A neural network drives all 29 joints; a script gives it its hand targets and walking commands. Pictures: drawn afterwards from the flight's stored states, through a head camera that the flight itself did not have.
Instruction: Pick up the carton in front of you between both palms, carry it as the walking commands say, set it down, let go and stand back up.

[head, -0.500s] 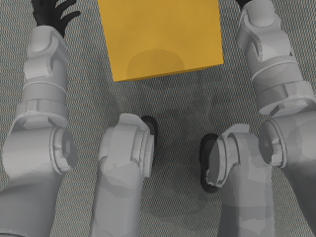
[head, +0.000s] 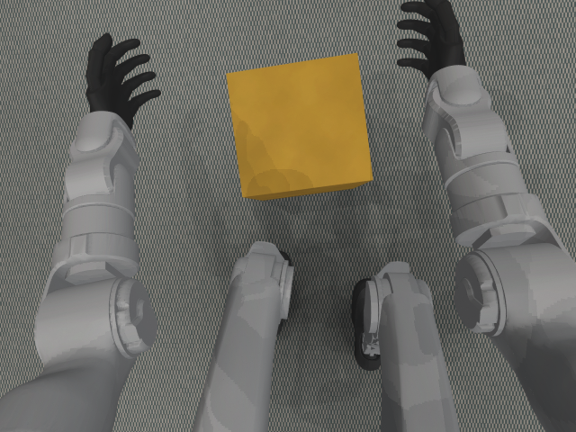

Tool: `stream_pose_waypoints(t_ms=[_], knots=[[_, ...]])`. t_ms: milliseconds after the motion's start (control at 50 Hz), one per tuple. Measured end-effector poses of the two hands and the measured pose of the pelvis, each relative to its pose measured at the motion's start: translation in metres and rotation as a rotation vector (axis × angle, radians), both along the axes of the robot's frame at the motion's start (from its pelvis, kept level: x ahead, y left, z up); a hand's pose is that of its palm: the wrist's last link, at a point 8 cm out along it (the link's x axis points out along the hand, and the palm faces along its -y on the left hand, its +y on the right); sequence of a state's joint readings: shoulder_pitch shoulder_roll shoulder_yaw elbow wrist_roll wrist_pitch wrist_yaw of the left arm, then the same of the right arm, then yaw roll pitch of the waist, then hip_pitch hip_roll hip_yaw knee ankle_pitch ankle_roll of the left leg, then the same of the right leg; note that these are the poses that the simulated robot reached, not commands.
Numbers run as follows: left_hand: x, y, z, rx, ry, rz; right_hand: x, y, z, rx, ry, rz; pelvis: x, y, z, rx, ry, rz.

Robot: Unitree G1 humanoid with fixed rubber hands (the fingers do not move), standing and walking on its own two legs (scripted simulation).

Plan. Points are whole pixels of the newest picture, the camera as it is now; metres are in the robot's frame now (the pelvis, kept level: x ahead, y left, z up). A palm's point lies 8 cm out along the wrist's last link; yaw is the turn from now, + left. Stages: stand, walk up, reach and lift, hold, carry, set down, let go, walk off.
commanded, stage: set down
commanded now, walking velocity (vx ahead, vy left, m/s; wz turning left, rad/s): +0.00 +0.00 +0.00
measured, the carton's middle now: (300, 141) +0.49 +0.09 -0.38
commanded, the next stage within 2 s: let go in 0.38 s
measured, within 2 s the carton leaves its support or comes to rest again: neither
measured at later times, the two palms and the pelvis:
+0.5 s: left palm (4, 65) +0.45 +0.31 +0.04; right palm (533, 1) +0.53 -0.09 +0.04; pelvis +0.03 +0.01 +0.14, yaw +1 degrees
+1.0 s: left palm out of the picture +0.31 +0.28 +0.16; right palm out of the picture +0.38 -0.16 +0.15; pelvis +0.10 +0.02 +0.25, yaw +3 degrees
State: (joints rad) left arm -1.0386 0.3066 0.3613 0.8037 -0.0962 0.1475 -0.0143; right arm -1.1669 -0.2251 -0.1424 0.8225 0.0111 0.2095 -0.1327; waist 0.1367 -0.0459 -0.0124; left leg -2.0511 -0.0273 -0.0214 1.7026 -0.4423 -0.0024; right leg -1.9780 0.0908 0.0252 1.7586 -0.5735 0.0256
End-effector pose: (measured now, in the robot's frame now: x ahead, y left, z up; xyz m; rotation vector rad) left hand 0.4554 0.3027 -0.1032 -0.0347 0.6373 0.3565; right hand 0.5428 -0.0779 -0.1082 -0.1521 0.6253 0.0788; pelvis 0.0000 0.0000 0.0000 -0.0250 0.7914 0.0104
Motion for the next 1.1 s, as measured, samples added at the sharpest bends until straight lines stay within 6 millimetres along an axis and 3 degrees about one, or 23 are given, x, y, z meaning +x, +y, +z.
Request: stream_pose_waypoints(t_ms=[320, 500, 580, 720, 860, 1100], knots=[[-0.002, 0.007, 0.103, -0.012, -0.007, -0.014, 0.0, -0.002, 0.104, 0.0, 0.008, 0.001, 0.022, 0.0, 0.093, -0.003, -0.004, 0.021], [-0.007, 0.004, 0.144, 0.01, 0.02, -0.065, -0.011, -0.01, 0.147, -0.028, 0.021, -0.014, 0.033, 0.006, 0.138, -0.007, -0.029, 0.022], [-0.021, 0.001, 0.158, 0.035, 0.067, -0.13, -0.035, -0.019, 0.161, -0.067, 0.045, -0.044, 0.041, 0.01, 0.159, -0.01, -0.062, 0.022], [-0.066, -0.001, 0.191, 0.066, 0.151, -0.227, -0.093, -0.038, 0.191, -0.098, 0.096, -0.091, 0.06, 0.02, 0.197, -0.008, -0.177, 0.023], [-0.102, -0.004, 0.232, 0.071, 0.162, -0.248, -0.125, -0.054, 0.228, -0.092, 0.1, -0.077, 0.079, 0.025, 0.224, 0.004, -0.299, 0.03], [-0.175, -0.043, 0.289, 0.058, 0.176, -0.235, -0.193, -0.104, 0.278, -0.083, 0.126, -0.066, 0.107, 0.012, 0.261, 0.036, -0.551, 0.038]])
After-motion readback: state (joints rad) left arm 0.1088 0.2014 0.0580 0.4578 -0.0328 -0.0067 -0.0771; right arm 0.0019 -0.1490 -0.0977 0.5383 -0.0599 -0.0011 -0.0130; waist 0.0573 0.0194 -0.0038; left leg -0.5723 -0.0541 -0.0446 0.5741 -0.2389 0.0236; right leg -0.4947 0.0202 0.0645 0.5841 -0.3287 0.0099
